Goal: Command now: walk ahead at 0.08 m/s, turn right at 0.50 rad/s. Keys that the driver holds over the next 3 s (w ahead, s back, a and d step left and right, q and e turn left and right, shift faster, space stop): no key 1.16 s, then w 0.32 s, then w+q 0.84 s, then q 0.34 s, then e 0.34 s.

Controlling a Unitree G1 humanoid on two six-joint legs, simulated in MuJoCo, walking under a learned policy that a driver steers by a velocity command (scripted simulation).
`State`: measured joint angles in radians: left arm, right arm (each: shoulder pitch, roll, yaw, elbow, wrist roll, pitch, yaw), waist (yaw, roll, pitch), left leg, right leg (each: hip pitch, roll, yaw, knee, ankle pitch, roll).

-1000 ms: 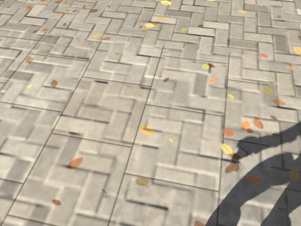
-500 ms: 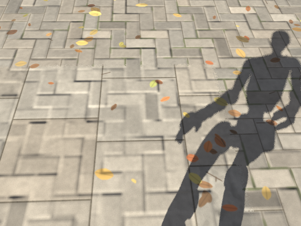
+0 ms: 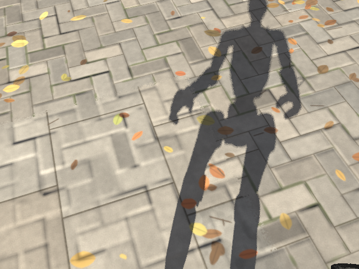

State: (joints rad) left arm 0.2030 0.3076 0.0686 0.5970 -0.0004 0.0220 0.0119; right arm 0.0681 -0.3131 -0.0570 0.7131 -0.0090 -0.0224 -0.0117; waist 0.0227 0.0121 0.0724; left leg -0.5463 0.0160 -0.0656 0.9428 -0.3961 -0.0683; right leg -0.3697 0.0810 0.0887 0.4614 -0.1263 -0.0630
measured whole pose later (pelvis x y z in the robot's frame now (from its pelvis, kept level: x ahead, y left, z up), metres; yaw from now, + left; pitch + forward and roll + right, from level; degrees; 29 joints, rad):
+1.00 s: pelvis +0.05 +0.03 +0.00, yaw -5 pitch -2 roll +0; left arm 0.24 0.22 0.03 0.84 0.01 0.01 0.04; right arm 0.18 -0.24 -0.03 0.91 0.00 0.00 -0.02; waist -0.01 0.00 0.04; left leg -0.24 0.01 -0.02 0.54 -0.27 -0.02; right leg -0.19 0.00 0.07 0.54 -0.32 0.02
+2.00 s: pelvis +0.33 -0.04 +0.00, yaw +9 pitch +0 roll -1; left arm 0.22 0.25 0.05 0.86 0.01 -0.11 -0.02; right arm 0.30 -0.30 -0.07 0.84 0.03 -0.04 -0.02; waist 0.00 0.04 0.03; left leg -0.49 0.05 -0.05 1.20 -0.31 0.04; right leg -0.26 0.00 -0.07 0.43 -0.17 -0.02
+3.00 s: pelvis +0.67 +0.13 -0.01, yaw +30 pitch +2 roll +0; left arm 0.13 0.27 0.05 0.77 0.00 -0.03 -0.01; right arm 0.17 -0.26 -0.04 0.71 -0.02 0.01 -0.04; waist 0.01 0.01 0.03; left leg -0.28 -0.09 -0.07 0.73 -0.50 0.00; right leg -0.40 0.03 0.06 0.53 -0.17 -0.01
